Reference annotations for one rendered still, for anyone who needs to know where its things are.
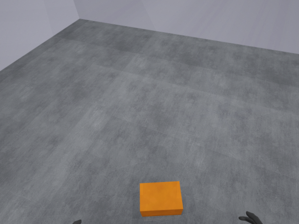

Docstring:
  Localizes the carton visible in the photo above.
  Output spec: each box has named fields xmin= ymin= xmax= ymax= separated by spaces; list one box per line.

xmin=140 ymin=181 xmax=183 ymax=217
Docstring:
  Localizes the robot right hand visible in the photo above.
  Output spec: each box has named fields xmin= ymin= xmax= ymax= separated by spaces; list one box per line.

xmin=239 ymin=211 xmax=263 ymax=224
